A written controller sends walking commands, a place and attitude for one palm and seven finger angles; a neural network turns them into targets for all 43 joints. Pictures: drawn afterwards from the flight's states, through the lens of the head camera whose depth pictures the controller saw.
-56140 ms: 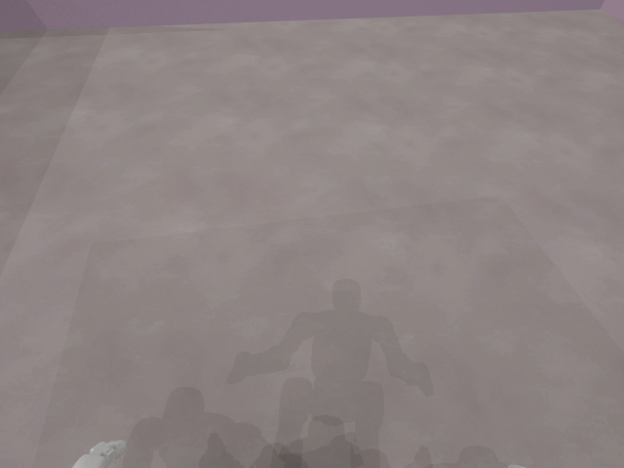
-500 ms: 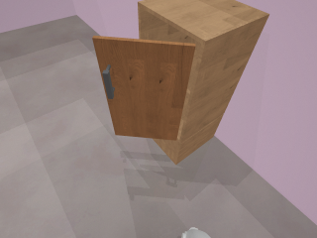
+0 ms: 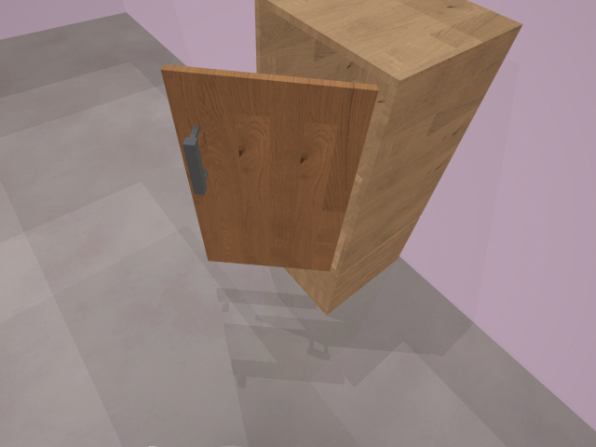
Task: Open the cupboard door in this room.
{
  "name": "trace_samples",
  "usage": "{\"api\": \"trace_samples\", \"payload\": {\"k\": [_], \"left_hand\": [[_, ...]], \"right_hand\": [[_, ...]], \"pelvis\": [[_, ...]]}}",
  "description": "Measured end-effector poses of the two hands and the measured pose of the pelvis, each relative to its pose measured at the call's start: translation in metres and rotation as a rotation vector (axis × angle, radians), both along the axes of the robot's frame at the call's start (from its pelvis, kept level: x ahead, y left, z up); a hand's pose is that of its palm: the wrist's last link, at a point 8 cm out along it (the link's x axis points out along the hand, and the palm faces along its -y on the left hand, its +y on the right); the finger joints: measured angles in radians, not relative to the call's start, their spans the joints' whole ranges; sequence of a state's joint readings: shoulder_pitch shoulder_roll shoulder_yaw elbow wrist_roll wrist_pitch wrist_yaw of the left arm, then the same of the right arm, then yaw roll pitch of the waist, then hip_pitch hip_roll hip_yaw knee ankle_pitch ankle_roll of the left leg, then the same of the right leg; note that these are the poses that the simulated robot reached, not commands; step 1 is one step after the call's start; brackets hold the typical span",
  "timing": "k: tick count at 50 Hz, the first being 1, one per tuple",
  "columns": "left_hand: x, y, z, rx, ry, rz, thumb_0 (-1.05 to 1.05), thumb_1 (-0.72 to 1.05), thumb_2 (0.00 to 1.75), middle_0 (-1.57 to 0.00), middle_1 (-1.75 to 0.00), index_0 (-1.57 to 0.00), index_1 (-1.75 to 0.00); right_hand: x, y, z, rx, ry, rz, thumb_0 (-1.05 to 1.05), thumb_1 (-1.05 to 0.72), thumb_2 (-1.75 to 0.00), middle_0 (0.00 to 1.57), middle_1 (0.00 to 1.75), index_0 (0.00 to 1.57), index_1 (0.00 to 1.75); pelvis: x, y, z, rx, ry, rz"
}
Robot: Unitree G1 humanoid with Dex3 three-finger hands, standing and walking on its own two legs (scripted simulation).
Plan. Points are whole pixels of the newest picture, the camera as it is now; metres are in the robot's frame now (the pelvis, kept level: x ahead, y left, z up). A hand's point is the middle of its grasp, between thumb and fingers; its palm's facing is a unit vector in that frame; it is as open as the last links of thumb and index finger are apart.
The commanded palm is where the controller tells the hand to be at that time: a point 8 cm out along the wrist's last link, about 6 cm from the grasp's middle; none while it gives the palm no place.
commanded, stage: come to a stop and stand still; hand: left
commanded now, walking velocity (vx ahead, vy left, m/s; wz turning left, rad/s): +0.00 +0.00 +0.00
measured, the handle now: (198, 160) +0.60 +0.23 -0.03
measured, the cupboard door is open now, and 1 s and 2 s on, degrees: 47 47 47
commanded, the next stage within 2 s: look again from close up in 1.60 s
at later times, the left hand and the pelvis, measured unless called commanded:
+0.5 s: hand out of the picture -0.03 +0.20 -0.16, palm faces +0.00 -0.98 -0.20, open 7.4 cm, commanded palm none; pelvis -0.03 +0.02 +0.01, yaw -1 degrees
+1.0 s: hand out of the picture -0.04 +0.15 -0.17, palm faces +0.01 -0.99 -0.16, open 7.4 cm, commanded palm none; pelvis -0.02 -0.01 +0.01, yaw -1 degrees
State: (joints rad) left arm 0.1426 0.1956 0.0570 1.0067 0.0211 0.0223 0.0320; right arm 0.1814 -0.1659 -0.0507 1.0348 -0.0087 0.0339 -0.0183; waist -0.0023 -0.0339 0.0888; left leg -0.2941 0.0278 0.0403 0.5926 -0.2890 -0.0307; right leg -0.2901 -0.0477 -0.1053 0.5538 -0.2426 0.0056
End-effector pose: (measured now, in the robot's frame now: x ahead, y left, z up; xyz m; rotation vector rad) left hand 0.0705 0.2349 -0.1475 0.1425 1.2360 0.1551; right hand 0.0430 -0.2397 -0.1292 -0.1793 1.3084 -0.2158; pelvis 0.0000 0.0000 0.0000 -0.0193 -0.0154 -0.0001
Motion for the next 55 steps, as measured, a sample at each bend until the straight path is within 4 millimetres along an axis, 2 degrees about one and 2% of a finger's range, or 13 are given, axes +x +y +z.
{"api": "trace_samples", "payload": {"k": [3, 9, 15, 20, 24, 31, 36, 40, 47, 55], "left_hand": [[-0.015, 0.017, -0.006, -0.008, 0.031, 0.031, 0.0, 0.91, 0.9, -0.2, -0.3, -0.2, -0.29], [-0.051, 0.035, 0.003, -0.013, 0.105, 0.059, 0.01, 0.91, 0.9, -0.2, -0.3, -0.2, -0.29], [-0.083, 0.035, 0.01, -0.003, 0.183, 0.045, 0.01, 0.91, 0.9, -0.2, -0.3, -0.19, -0.29], [-0.099, 0.025, 0.01, 0.017, 0.205, 0.021, 0.01, 0.91, 0.9, -0.2, -0.3, -0.19, -0.29], [-0.104, 0.013, 0.015, 0.008, 0.199, 0.003, 0.01, 0.91, 0.9, -0.2, -0.3, -0.2, -0.29], [-0.102, -0.01, 0.009, -0.03, 0.165, -0.009, 0.01, 0.9, 0.9, -0.2, -0.3, -0.2, -0.29], [-0.104, -0.021, 0.007, -0.045, 0.174, -0.019, 0.01, 0.91, 0.9, -0.2, -0.3, -0.2, -0.29], [-0.107, -0.026, 0.007, -0.047, 0.191, -0.014, 0.01, 0.91, 0.9, -0.2, -0.3, -0.2, -0.29], [-0.111, -0.03, 0.009, -0.039, 0.212, 0.003, 0.01, 0.91, 0.9, -0.2, -0.3, -0.2, -0.29], [-0.11, -0.037, 0.009, -0.038, 0.217, 0.019, 0.01, 0.91, 0.9, -0.2, -0.3, -0.2, -0.29]], "right_hand": [[0.007, 0.01, 0.007, -0.028, -0.034, 0.032, 0.0, -0.92, -0.9, 0.2, 0.3, 0.2, 0.3], [0.013, 0.032, 0.017, -0.027, -0.047, 0.082, 0.0, -0.91, -0.9, 0.2, 0.3, 0.2, 0.3], [0.009, 0.045, 0.012, 0.023, -0.063, 0.065, 0.0, -0.91, -0.9, 0.2, 0.3, 0.2, 0.3], [-0.011, 0.044, -0.002, 0.066, -0.047, 0.013, 0.0, -0.91, -0.9, 0.2, 0.3, 0.2, 0.3], [-0.034, 0.033, -0.005, 0.064, -0.017, -0.013, -0.01, -0.93, -0.9, 0.2, 0.3, 0.2, 0.3], [-0.081, 0.019, -0.002, 0.048, 0.085, -0.041, 0.0, -0.92, -0.9, 0.2, 0.3, 0.2, 0.3], [-0.109, 0.017, -0.001, 0.05, 0.153, -0.063, 0.0, -0.92, -0.9, 0.2, 0.3, 0.2, 0.3], [-0.123, 0.02, -0.001, 0.062, 0.193, -0.072, 0.0, -0.92, -0.9, 0.2, 0.3, 0.2, 0.3], [-0.122, 0.028, -0.004, 0.093, 0.207, -0.07, 0.0, -0.91, -0.9, 0.2, 0.3, 0.2, 0.3], [-0.091, 0.028, -0.008, 0.105, 0.153, -0.047, 0.0, -0.91, -0.9, 0.2, 0.3, 0.2, 0.3]], "pelvis": [[-0.002, 0.011, 0.0, 0.005, -0.005, -0.002], [-0.007, 0.026, 0.011, -0.002, 0.016, 0.0], [-0.013, 0.03, 0.013, 0.009, 0.033, -0.018], [-0.021, 0.025, 0.008, 0.038, 0.029, -0.033], [-0.025, 0.022, 0.01, 0.029, 0.013, -0.025], [-0.028, 0.011, 0.012, 0.028, -0.013, -0.022], [-0.03, 0.005, 0.012, 0.027, -0.015, -0.021], [-0.029, 0.001, 0.012, 0.027, -0.011, -0.02], [-0.025, -0.003, 0.012, 0.028, -0.008, -0.018], [-0.018, -0.008, 0.012, 0.03, -0.006, -0.018]]}}
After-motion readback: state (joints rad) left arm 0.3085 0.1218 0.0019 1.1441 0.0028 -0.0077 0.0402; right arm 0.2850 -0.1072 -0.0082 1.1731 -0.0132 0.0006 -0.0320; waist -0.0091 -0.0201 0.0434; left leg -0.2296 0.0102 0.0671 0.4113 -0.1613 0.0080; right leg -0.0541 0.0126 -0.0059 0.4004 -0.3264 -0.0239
